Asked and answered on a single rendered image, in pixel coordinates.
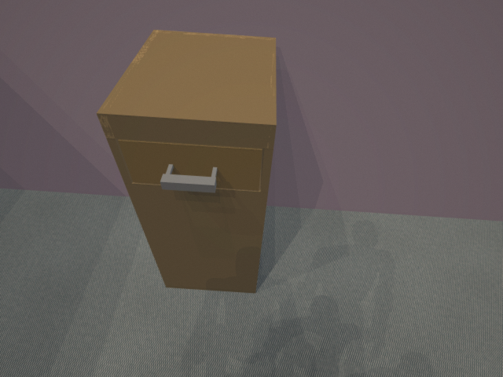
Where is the drawer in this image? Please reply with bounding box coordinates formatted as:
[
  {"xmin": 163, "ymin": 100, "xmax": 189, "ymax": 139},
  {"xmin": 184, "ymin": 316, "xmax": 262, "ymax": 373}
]
[{"xmin": 118, "ymin": 139, "xmax": 263, "ymax": 190}]

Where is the handle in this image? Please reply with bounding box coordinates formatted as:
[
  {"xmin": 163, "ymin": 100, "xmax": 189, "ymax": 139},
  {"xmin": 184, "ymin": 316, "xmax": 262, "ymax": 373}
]
[{"xmin": 160, "ymin": 164, "xmax": 217, "ymax": 193}]

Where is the cabinet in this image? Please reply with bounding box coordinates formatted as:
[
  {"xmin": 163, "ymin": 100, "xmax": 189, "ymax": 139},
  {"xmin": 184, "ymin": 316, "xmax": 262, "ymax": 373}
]
[{"xmin": 97, "ymin": 30, "xmax": 277, "ymax": 293}]

